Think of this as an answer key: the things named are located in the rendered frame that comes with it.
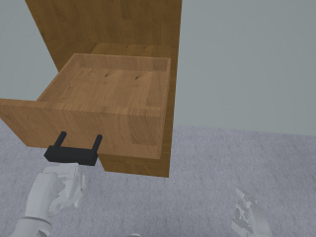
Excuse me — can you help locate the cabinet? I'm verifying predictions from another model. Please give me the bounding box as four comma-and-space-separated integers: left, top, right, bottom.
25, 0, 183, 178

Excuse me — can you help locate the robot left forearm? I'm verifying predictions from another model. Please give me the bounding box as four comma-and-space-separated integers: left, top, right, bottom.
9, 216, 52, 237

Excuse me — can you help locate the right robot hand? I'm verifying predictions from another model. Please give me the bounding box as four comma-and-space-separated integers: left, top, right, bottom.
231, 186, 273, 237

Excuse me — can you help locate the left robot hand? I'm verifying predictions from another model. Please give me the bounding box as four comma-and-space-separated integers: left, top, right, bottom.
25, 163, 88, 222

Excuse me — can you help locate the drawer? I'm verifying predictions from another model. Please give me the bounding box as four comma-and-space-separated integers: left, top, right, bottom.
0, 53, 171, 160

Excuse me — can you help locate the handle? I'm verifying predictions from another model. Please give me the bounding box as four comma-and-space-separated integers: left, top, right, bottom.
43, 131, 103, 166

